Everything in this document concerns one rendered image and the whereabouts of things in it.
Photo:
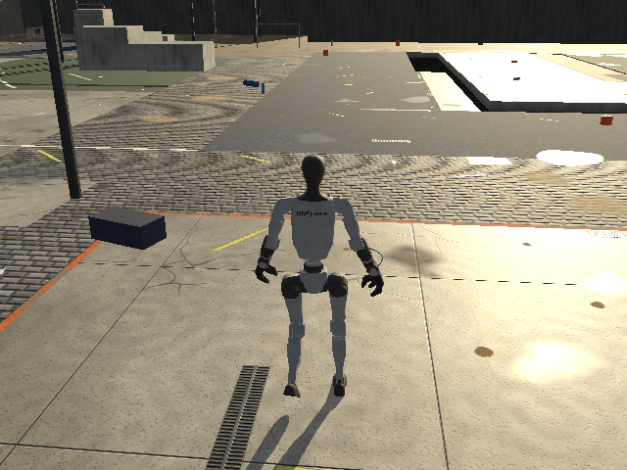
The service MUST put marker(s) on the left robot forearm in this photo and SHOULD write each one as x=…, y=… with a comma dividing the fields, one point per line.
x=265, y=255

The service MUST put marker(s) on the right robot hand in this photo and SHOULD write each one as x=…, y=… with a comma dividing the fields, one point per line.
x=375, y=280

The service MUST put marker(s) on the right robot upper arm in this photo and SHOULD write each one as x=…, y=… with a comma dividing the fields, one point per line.
x=344, y=207

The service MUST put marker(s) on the right robot forearm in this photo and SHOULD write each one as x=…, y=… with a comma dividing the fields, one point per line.
x=368, y=260

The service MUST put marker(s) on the robot right thigh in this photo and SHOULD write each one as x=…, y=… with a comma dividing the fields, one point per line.
x=337, y=286

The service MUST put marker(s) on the robot left shin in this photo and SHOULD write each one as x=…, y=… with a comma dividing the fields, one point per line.
x=294, y=354

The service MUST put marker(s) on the left robot hand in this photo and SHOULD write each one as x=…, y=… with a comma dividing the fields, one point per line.
x=259, y=272

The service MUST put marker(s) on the left robot upper arm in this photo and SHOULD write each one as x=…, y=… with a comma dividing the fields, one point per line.
x=282, y=206

